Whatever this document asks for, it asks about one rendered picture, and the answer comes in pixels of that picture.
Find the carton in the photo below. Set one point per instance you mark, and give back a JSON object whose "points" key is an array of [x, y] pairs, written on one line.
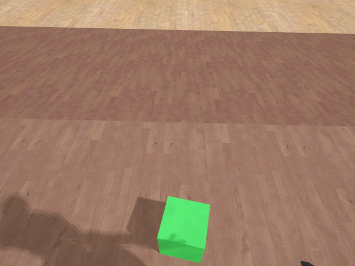
{"points": [[183, 229]]}

